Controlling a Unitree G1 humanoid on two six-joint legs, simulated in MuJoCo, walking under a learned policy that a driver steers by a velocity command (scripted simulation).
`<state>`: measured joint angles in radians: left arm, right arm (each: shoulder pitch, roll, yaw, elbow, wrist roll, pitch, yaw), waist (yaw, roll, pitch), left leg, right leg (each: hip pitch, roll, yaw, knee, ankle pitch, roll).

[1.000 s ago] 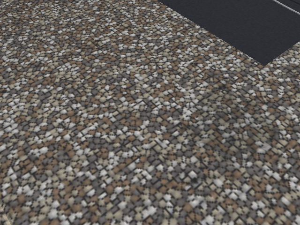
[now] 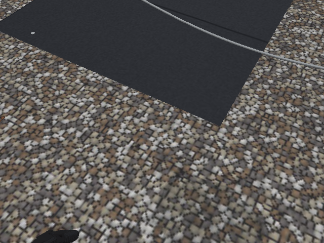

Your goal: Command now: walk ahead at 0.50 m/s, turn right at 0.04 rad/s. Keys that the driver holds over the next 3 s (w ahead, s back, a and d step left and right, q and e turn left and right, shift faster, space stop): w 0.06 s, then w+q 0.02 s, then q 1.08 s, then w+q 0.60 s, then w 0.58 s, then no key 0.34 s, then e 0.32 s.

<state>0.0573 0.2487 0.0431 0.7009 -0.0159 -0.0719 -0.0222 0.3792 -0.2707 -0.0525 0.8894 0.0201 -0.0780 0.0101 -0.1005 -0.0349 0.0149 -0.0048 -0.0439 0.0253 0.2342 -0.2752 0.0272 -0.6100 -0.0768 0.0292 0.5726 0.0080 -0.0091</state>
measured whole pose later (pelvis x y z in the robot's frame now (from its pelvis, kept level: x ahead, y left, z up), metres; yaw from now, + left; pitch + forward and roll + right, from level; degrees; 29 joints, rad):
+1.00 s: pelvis +0.25 -0.03 -0.01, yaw +29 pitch +3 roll -1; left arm 0.10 0.29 0.07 0.78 -0.01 0.00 0.01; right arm 0.16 -0.32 -0.09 0.62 0.01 0.05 -0.03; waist -0.02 0.01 0.03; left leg -0.39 -0.09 -0.17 0.52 -0.17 0.02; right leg -0.36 0.03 0.08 0.61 -0.31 0.05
